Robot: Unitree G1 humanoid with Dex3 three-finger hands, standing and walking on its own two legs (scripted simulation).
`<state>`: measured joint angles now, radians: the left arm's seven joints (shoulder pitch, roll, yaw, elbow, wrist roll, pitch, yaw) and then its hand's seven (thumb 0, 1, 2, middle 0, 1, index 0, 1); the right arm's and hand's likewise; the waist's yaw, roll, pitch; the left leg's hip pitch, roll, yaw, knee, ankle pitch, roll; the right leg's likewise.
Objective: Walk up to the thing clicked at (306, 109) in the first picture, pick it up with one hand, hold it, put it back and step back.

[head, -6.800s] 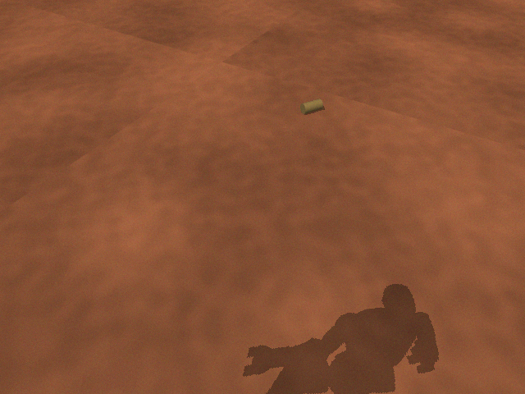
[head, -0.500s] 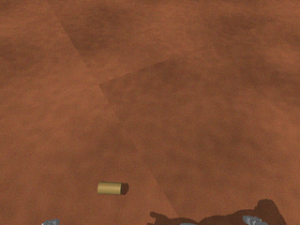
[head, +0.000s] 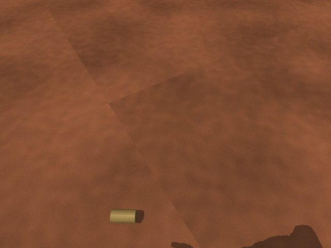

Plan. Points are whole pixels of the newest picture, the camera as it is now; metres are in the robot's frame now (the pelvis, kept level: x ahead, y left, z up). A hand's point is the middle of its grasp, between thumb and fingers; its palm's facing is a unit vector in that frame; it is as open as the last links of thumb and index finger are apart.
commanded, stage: walk up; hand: left
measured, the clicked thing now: (123, 215) +0.40 +0.26 -0.74
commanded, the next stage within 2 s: none
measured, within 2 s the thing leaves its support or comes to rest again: neither
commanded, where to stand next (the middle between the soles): +0.03 +0.05 m, yaw -1 degrees
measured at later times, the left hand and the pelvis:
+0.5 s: hand out of the picture +0.10 +0.27 -0.15, palm faces +0.01 -0.92 -0.40, open 7.4 cm; pelvis -0.01 +0.01 -0.01, yaw +0 degrees
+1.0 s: hand out of the picture +0.03 +0.31 -0.19, palm faces -0.12 -0.95 -0.30, open 7.4 cm; pelvis -0.04 +0.03 -0.02, yaw -4 degrees
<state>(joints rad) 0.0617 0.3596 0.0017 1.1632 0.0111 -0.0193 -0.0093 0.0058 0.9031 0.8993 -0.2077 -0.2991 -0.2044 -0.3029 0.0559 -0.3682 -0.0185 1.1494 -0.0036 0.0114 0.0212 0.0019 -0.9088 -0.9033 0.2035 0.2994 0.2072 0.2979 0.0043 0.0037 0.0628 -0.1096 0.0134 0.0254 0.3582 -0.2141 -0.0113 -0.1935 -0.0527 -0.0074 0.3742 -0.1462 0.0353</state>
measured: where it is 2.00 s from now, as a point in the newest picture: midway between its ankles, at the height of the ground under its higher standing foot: outside the picture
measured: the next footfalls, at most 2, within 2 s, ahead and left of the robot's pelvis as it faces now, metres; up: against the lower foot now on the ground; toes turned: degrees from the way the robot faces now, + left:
left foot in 0.66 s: -0.02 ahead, +0.19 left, +0.00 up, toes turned +0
right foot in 1.08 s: +0.02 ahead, -0.15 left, +0.00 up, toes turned -5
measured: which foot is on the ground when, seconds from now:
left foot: down 0.00-0.46, up 0.48-0.64, down 0.66-1.00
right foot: down 0.00-0.66, up 0.68-1.00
